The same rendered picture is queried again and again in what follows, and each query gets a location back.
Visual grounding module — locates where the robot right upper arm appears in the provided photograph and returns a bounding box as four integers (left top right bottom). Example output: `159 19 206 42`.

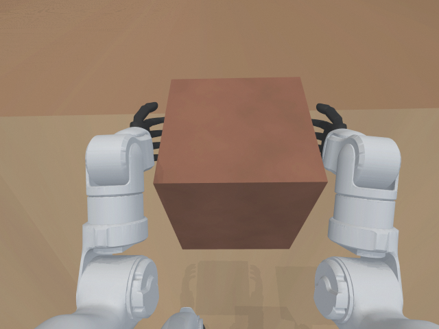
313 256 439 329

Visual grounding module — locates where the robot left upper arm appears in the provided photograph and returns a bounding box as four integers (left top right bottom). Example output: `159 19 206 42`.
35 255 159 329

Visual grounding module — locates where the robot left thigh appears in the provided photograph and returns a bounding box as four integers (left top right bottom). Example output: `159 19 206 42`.
161 312 203 329

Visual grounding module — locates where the robot right forearm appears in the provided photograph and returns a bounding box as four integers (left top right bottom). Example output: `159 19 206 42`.
322 129 403 298

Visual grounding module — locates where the left robot shin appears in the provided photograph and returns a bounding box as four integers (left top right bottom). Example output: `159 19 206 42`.
180 307 195 314

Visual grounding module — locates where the right robot hand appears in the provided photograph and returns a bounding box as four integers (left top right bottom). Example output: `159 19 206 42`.
312 103 347 157

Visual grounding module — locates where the robot left forearm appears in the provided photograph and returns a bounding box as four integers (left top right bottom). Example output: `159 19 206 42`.
76 127 154 306

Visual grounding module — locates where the carton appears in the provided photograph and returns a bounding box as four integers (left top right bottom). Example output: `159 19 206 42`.
153 77 328 249

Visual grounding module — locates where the left robot hand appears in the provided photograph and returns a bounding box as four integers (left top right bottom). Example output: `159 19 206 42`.
130 102 165 161

